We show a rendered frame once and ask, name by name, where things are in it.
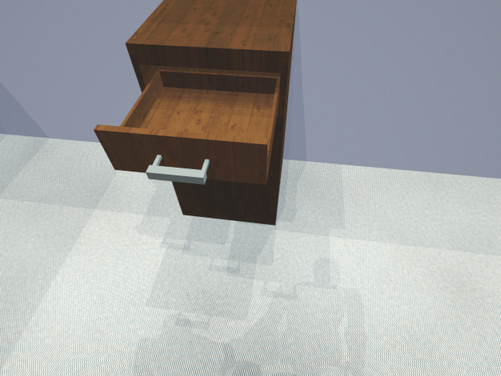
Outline drawer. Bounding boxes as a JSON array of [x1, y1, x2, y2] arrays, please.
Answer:
[[94, 70, 280, 185]]

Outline cabinet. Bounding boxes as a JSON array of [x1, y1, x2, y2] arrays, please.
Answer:
[[125, 0, 297, 226]]

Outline handle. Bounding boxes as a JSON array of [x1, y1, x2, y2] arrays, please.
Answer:
[[146, 155, 210, 185]]

